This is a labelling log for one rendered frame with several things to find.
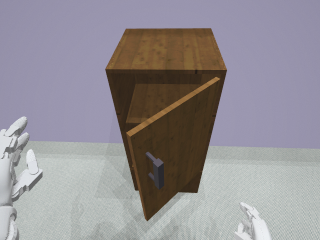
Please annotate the left robot hand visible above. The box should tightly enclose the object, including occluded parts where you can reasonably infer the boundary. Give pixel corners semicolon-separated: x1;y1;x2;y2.
0;116;43;207

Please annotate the handle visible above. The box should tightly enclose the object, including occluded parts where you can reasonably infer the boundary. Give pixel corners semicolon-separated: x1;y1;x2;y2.
145;152;164;190

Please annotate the right robot hand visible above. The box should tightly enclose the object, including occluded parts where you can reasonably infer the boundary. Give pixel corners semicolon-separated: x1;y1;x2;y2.
234;202;273;240

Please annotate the robot left forearm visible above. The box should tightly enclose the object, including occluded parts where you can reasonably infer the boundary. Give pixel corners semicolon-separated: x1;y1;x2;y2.
0;206;20;240

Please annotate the cupboard door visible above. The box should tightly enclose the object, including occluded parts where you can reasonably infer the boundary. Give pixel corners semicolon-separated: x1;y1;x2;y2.
126;77;221;221

